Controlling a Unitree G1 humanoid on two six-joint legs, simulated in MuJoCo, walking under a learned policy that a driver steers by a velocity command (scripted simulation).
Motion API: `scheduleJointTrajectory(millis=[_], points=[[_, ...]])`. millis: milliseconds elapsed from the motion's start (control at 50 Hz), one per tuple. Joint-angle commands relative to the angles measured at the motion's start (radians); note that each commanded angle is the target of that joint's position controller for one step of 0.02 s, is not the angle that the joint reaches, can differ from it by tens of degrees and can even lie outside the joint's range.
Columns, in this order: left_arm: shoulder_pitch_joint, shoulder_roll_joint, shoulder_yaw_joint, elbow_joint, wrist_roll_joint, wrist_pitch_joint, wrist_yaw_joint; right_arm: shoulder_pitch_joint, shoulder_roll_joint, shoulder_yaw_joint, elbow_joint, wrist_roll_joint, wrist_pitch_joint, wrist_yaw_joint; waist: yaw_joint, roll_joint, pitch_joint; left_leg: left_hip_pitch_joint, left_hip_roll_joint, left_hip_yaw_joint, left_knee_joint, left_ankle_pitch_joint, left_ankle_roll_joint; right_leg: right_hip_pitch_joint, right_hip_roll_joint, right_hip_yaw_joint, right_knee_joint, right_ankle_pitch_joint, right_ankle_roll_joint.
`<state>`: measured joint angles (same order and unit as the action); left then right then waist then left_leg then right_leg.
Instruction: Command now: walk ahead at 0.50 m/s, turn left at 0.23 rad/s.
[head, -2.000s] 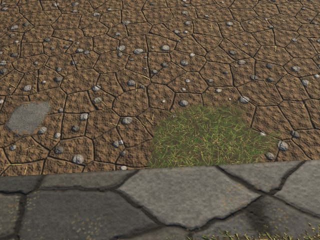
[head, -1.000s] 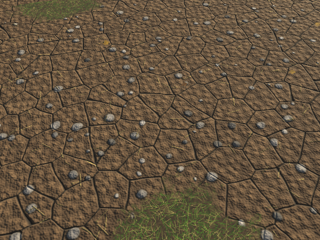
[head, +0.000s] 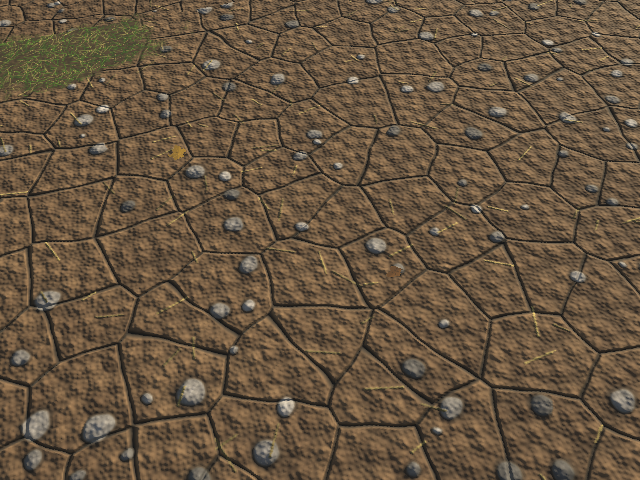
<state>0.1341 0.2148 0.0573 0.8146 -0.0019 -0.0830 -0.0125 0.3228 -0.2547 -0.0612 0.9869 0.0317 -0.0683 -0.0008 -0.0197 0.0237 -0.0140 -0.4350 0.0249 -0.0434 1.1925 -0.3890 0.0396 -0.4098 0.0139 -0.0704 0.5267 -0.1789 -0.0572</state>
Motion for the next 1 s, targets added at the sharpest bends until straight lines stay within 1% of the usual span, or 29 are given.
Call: scheduleJointTrajectory(millis=[20,60,120,220,280,320,360,380,400,420,440,460,480,500,520,540,600,640,720,780,820,860,880,900,920,940,960,980,1000], points=[[0.025,0.080,0.029,-0.014,0.012,-0.021,0.002,-0.023,-0.068,-0.028,-0.072,-0.001,0.010,-0.018,0.003,-0.102,-0.055,-0.231,0.104,-0.063,-0.026,0.105,0.008,0.239,-0.276,0.294,-0.328,0.065,-0.149],[0.051,0.101,0.038,0.013,0.015,-0.033,0.006,-0.014,-0.038,-0.028,-0.071,-0.006,0.026,-0.019,-0.013,-0.086,-0.037,-0.224,0.101,-0.069,-0.058,0.171,0.005,0.200,-0.278,0.211,-0.375,0.144,-0.155],[0.104,0.121,0.045,0.053,0.013,-0.034,0.026,-0.089,-0.041,-0.035,-0.100,-0.011,0.027,-0.019,0.001,-0.066,-0.002,-0.322,0.086,-0.104,-0.177,0.317,-0.005,0.256,-0.279,0.115,-0.392,0.227,-0.138],[0.144,0.135,0.044,0.092,0.004,-0.029,0.046,-0.249,-0.010,-0.023,-0.159,-0.020,0.023,0.015,0.046,-0.083,0.052,-0.242,0.057,0.003,-0.455,0.533,-0.002,0.258,-0.242,-0.057,-0.397,0.227,-0.084],[0.195,0.157,0.053,0.123,-0.005,-0.018,0.048,-0.324,-0.008,-0.017,-0.202,-0.018,0.029,0.034,0.071,-0.078,0.093,-0.274,0.054,0.031,-0.528,0.467,0.017,0.375,-0.286,-0.080,-0.362,0.251,-0.078],[0.200,0.176,0.062,0.130,-0.014,-0.006,0.047,-0.348,-0.021,-0.019,-0.231,-0.015,0.029,0.049,0.067,-0.087,0.100,-0.284,0.045,0.063,-0.553,0.353,0.045,0.454,-0.316,-0.095,-0.302,0.359,-0.066],[0.169,0.211,0.072,0.119,-0.024,0.007,0.051,-0.311,-0.053,-0.034,-0.246,-0.016,0.029,0.058,0.027,-0.120,0.052,-0.167,-0.013,0.133,-0.560,0.226,0.081,0.487,-0.321,-0.123,-0.173,0.694,-0.044],[0.151,0.225,0.075,0.113,-0.026,0.014,0.055,-0.224,-0.081,-0.050,-0.232,-0.013,0.028,0.061,-0.024,-0.133,0.000,-0.043,-0.055,0.162,-0.576,0.195,0.103,0.483,-0.309,-0.139,-0.043,0.850,-0.030],[0.140,0.221,0.069,0.106,-0.025,0.019,0.057,-0.066,-0.135,-0.081,-0.190,-0.007,0.026,0.056,-0.106,-0.112,-0.082,0.186,-0.104,0.167,-0.646,0.255,0.141,0.418,-0.263,-0.165,0.170,0.856,0.001],[0.152,0.196,0.057,0.080,-0.002,0.012,0.057,0.083,-0.238,-0.115,-0.162,-0.006,0.031,0.034,-0.150,0.031,-0.191,0.509,0.057,-0.107,-0.658,0.297,0.216,0.143,-0.216,-0.175,0.510,0.512,0.050],[0.243,0.044,0.008,0.035,0.014,-0.024,0.031,0.069,-0.303,-0.115,-0.166,-0.003,0.020,0.034,-0.030,0.249,-0.298,0.810,0.279,-0.683,-0.811,0.077,0.406,-0.276,0.008,-0.012,0.827,-0.386,0.095],[0.119,0.135,0.027,0.022,-0.027,-0.065,0.015,0.120,-0.218,-0.089,-0.176,-0.015,0.015,0.031,-0.104,0.140,-0.336,0.842,0.289,-0.740,-0.907,0.050,0.368,-0.382,-0.011,0.162,0.889,-0.384,0.060],[0.034,0.161,0.034,-0.004,-0.048,-0.083,0.011,0.072,-0.168,-0.075,-0.177,-0.019,0.006,0.026,-0.104,0.109,-0.211,0.754,0.258,-0.586,-0.902,0.166,0.318,-0.449,-0.052,0.156,0.860,-0.287,0.033],[0.013,0.150,0.032,0.000,-0.031,-0.090,0.019,-0.007,-0.141,-0.066,-0.198,-0.015,0.000,0.025,-0.061,0.015,-0.147,0.606,0.217,-0.467,-0.899,0.286,0.288,-0.397,-0.095,0.158,0.778,-0.208,0.022],[0.004,0.158,0.042,0.001,-0.008,-0.086,0.028,-0.074,-0.106,-0.056,-0.214,-0.016,-0.002,0.023,-0.023,-0.009,-0.102,0.469,0.185,-0.382,-0.913,0.389,0.270,-0.323,-0.120,0.155,0.697,-0.164,0.029],[0.019,0.161,0.049,-0.002,-0.006,-0.073,0.029,-0.102,-0.086,-0.048,-0.230,-0.022,-0.004,0.020,0.011,0.000,-0.094,0.388,0.164,-0.343,-0.933,0.455,0.265,-0.254,-0.138,0.162,0.655,-0.140,0.036],[0.010,0.128,0.047,-0.022,0.009,-0.039,0.031,-0.075,-0.122,-0.054,-0.233,-0.011,-0.007,0.005,0.034,-0.009,-0.052,0.291,0.141,-0.285,-0.965,0.537,0.265,-0.239,-0.131,0.134,0.516,-0.092,0.083],[-0.075,0.108,0.038,-0.052,0.016,-0.033,0.031,-0.044,-0.146,-0.060,-0.233,-0.009,-0.005,-0.007,0.014,0.000,-0.018,0.248,0.114,-0.246,-0.975,0.544,0.249,-0.251,-0.111,0.117,0.365,0.018,0.106],[-0.213,0.085,0.022,-0.100,0.004,-0.041,0.016,0.011,-0.148,-0.061,-0.222,-0.007,0.006,-0.014,-0.040,0.058,0.008,0.178,0.048,-0.202,-0.954,0.446,0.183,-0.129,-0.033,0.094,0.068,0.269,0.102],[-0.264,0.114,0.025,-0.134,-0.008,-0.047,0.006,0.049,-0.143,-0.061,-0.209,-0.001,0.011,-0.014,-0.057,0.071,0.014,0.233,0.079,-0.276,-0.912,0.368,0.171,-0.100,-0.013,0.121,-0.014,0.274,0.092],[-0.254,0.144,0.032,-0.142,-0.009,-0.057,0.000,0.053,-0.142,-0.063,-0.211,-0.001,0.017,-0.021,-0.044,0.079,0.010,0.305,0.106,-0.339,-0.852,0.350,0.160,-0.087,-0.014,0.143,-0.057,0.210,0.075],[-0.170,0.173,0.043,-0.126,-0.009,-0.068,0.000,0.031,-0.143,-0.065,-0.225,-0.006,0.022,-0.026,0.005,0.108,-0.013,0.326,0.103,-0.368,-0.773,0.424,0.141,0.022,-0.009,0.133,-0.090,0.145,0.043],[-0.063,0.202,0.057,-0.102,0.001,-0.073,0.005,0.010,-0.118,-0.057,-0.241,-0.010,0.019,-0.024,0.060,0.098,-0.078,0.295,0.052,-0.341,-0.660,0.496,0.113,0.187,-0.028,0.137,-0.102,0.151,0.011],[0.088,0.256,0.072,-0.087,0.023,-0.073,0.012,-0.016,-0.078,-0.040,-0.273,-0.026,0.017,-0.020,0.129,0.023,-0.206,0.168,-0.019,-0.264,-0.392,0.406,0.068,0.447,-0.174,0.256,-0.055,0.214,-0.046],[0.181,0.317,0.085,-0.064,0.039,-0.059,0.013,0.144,-0.021,-0.025,-0.288,-0.001,0.012,-0.023,0.073,-0.299,-0.354,-0.185,-0.165,-0.145,-0.044,-0.119,-0.014,0.802,-0.423,0.665,-0.081,0.255,-0.225],[0.162,0.240,0.066,-0.080,0.015,-0.051,0.008,0.173,-0.111,-0.034,-0.275,0.000,0.013,-0.026,0.067,-0.296,-0.355,-0.292,-0.099,-0.172,0.117,-0.249,-0.032,0.789,-0.472,0.809,-0.122,0.218,-0.234],[0.101,0.170,0.046,-0.105,0.012,-0.042,0.012,0.087,-0.172,-0.052,-0.284,-0.004,0.025,-0.028,0.082,-0.182,-0.232,-0.318,-0.065,-0.165,0.174,-0.184,-0.051,0.661,-0.433,0.646,-0.123,0.313,-0.199],[0.042,0.147,0.034,-0.116,0.018,-0.029,0.013,0.019,-0.182,-0.058,-0.301,-0.011,0.038,-0.032,0.066,-0.090,-0.151,-0.288,-0.030,-0.116,0.164,-0.128,-0.066,0.517,-0.391,0.485,-0.123,0.466,-0.172],[0.010,0.133,0.029,-0.108,0.019,-0.021,0.011,-0.014,-0.176,-0.064,-0.315,-0.023,0.048,-0.033,0.043,-0.063,-0.094,-0.261,-0.003,-0.095,0.124,-0.099,-0.073,0.401,-0.347,0.386,-0.133,0.574,-0.161]])
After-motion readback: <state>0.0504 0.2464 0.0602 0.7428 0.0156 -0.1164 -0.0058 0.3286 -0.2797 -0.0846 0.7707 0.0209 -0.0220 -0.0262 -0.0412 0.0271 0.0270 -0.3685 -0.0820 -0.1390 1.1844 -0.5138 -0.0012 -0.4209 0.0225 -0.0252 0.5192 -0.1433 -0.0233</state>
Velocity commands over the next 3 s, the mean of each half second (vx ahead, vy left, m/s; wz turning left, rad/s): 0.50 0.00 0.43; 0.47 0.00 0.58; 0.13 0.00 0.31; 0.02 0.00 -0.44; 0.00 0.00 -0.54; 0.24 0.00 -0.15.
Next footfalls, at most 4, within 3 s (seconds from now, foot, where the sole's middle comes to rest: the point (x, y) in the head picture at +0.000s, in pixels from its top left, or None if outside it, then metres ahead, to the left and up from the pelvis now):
0.40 left None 0.37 0.18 -0.77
0.90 right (286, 373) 0.72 0.12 -0.77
1.36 left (167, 416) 0.63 0.37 -0.77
1.74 right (275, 364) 0.75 0.14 -0.77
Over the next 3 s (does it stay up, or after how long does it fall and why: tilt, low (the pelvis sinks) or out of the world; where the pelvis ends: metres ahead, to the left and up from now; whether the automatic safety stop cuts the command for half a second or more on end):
stays up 0.76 0.20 0.01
